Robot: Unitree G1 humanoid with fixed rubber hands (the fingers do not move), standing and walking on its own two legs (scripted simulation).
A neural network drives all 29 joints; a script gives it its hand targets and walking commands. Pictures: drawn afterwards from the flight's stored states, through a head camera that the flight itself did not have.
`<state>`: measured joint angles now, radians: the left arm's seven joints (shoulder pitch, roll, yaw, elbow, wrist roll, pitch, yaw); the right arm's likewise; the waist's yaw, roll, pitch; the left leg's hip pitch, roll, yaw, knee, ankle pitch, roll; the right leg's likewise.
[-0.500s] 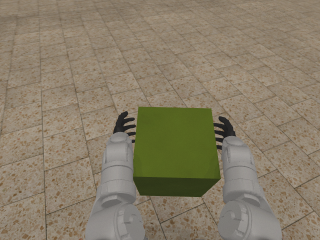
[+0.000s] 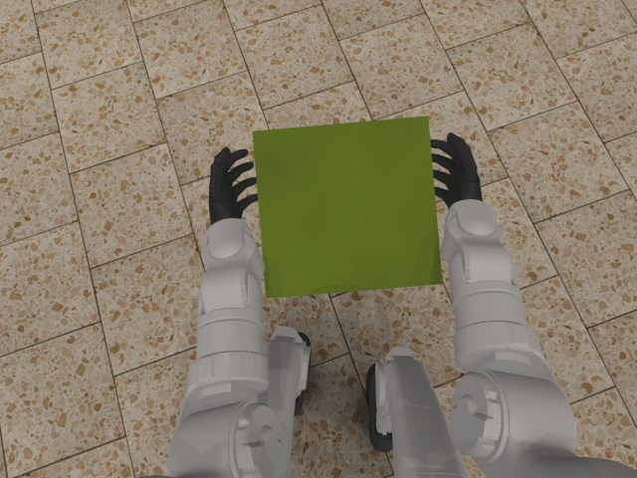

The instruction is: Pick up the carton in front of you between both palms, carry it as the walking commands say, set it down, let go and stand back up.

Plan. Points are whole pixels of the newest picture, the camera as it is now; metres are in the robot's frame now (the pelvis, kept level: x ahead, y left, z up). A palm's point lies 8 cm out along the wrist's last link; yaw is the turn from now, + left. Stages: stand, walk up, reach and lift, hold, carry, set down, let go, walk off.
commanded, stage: set down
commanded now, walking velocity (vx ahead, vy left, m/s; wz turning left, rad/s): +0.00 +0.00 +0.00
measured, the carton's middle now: (342, 214) +0.44 +0.03 -0.16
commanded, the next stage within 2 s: none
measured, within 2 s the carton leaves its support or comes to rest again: rests again in 1.80 s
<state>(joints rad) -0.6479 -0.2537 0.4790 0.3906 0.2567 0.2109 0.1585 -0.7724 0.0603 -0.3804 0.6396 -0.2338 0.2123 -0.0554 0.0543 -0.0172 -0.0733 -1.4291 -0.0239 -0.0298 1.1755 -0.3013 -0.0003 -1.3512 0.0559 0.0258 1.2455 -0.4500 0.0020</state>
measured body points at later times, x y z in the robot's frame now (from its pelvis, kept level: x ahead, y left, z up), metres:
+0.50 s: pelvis -0.01 -0.02 -0.11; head +0.26 -0.01 +0.25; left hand +0.44 +0.19 -0.20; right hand +0.50 -0.10 -0.21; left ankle +0.11 +0.11 -0.61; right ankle +0.06 -0.12 -0.61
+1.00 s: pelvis -0.04 -0.02 -0.22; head +0.31 -0.01 +0.06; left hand +0.45 +0.20 -0.36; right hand +0.55 -0.08 -0.36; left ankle +0.11 +0.11 -0.61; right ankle +0.06 -0.12 -0.61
